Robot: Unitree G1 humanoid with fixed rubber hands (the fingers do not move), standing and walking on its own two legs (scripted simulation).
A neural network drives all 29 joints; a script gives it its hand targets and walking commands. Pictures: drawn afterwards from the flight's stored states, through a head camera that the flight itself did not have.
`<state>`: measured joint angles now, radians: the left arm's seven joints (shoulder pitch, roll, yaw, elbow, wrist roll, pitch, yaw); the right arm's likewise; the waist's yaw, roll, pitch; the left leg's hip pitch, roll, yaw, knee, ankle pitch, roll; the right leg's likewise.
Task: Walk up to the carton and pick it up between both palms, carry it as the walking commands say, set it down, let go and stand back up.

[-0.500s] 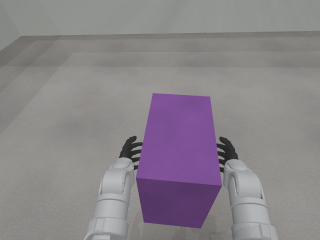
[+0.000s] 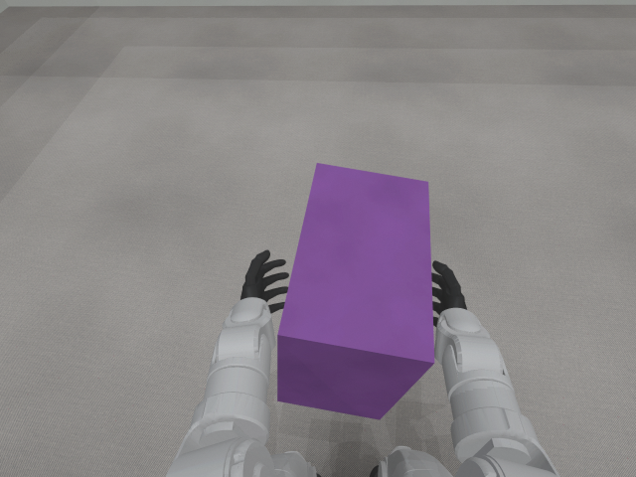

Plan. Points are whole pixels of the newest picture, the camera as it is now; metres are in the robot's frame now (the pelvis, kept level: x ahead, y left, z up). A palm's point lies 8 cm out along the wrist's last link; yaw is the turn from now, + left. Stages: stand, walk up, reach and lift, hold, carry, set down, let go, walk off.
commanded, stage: set down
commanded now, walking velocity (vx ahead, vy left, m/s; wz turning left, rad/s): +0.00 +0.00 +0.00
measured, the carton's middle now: (349, 296) +0.38 -0.01 -0.08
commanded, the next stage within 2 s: none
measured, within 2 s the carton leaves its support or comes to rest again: neither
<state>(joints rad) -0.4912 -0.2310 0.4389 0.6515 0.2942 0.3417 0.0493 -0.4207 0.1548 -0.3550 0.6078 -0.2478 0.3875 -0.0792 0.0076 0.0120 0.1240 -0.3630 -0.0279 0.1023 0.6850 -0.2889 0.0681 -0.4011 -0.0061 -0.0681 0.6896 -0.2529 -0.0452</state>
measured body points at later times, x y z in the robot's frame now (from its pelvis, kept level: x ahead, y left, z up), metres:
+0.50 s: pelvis +0.00 +0.00 -0.03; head +0.21 -0.02 +0.36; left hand +0.33 +0.12 -0.15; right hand +0.31 -0.14 -0.16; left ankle +0.05 +0.09 -0.72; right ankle +0.07 -0.10 -0.72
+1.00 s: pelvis -0.02 +0.00 -0.07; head +0.28 -0.02 +0.27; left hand +0.37 +0.13 -0.24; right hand +0.36 -0.14 -0.24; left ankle +0.05 +0.09 -0.72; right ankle +0.07 -0.10 -0.72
